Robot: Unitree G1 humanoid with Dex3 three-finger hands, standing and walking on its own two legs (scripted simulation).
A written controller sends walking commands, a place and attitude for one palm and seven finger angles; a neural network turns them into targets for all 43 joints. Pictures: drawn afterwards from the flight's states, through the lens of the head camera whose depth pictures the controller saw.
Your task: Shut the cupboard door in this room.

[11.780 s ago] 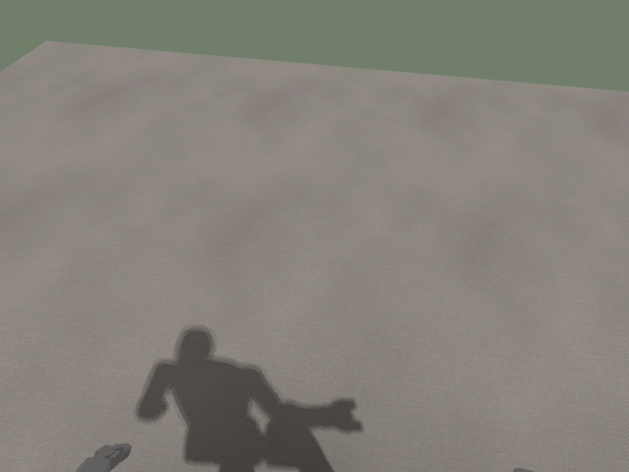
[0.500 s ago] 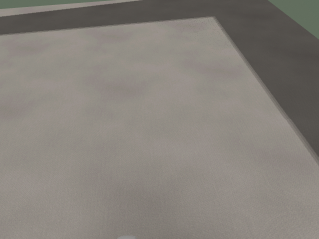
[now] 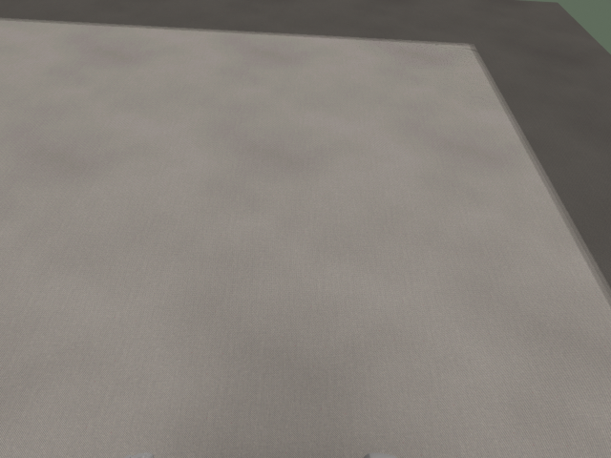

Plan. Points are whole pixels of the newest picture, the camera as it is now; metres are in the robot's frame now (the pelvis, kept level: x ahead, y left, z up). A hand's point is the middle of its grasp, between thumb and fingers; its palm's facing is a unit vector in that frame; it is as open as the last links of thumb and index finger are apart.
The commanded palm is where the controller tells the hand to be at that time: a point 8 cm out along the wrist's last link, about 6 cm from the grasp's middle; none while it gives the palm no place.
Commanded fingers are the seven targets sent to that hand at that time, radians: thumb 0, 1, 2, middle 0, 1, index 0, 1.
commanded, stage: turn or walk to find it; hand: left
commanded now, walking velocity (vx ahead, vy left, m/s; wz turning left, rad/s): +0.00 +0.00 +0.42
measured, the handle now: out of the picture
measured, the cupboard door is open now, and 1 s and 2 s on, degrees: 78 78 78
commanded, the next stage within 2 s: none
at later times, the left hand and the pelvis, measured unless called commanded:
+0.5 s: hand out of the picture -0.01 +0.15 -0.15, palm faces +0.26 -0.93 -0.27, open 7.4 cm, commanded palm none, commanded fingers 0.00 0.90 0.90 -0.20 -0.30 -0.20 -0.30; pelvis -0.03 -0.05 +0.00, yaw +14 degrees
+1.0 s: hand out of the picture -0.08 +0.21 -0.17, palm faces +0.43 -0.87 -0.25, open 7.4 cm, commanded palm none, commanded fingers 0.00 0.90 0.90 -0.20 -0.30 -0.20 -0.30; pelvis -0.07 -0.02 +0.00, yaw +24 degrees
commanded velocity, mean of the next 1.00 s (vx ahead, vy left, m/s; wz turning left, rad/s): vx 0.00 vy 0.00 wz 0.42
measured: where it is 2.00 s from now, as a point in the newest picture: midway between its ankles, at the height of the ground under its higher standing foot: outside the picture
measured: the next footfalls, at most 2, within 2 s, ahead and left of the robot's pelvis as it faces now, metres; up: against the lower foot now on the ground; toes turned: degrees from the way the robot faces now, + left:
right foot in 0.16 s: +0.03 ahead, -0.14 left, +0.00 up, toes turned +1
left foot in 0.66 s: -0.05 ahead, +0.10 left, +0.00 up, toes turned +23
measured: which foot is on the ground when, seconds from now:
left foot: down 0.00-0.16, up 0.18-0.64, down 0.66-1.00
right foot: up 0.00-0.14, down 0.16-0.66, up 0.68-1.00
